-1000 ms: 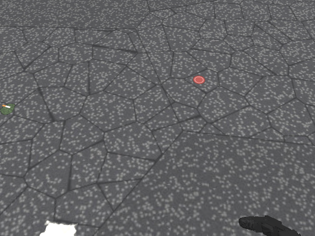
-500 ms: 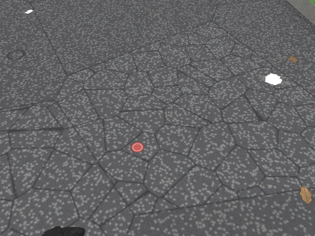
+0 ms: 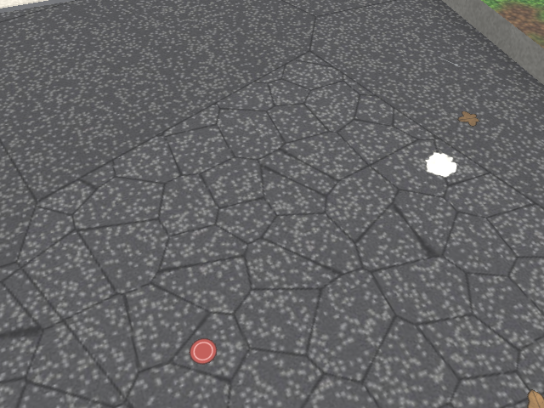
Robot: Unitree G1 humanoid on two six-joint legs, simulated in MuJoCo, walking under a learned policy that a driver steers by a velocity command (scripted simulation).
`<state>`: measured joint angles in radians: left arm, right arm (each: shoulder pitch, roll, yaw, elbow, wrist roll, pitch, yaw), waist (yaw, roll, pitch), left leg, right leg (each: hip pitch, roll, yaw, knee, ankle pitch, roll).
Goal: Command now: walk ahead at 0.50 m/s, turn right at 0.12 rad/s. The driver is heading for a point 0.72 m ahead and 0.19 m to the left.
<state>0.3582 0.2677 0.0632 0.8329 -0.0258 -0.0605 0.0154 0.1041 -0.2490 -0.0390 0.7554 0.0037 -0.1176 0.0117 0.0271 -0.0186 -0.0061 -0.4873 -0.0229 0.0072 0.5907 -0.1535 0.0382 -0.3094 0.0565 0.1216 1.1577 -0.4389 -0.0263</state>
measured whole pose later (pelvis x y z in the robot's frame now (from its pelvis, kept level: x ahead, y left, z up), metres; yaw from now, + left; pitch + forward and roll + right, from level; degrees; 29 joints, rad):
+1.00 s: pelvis +0.52 +0.02 -0.01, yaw +14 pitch +3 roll -1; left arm 0.31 0.27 0.07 0.88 0.00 -0.06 0.02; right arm 0.06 -0.27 -0.07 0.71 0.02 -0.05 0.05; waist 0.03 0.02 0.04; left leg -0.54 -0.02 0.04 0.65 -0.16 0.10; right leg -0.09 -0.08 -0.14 0.83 -0.49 0.03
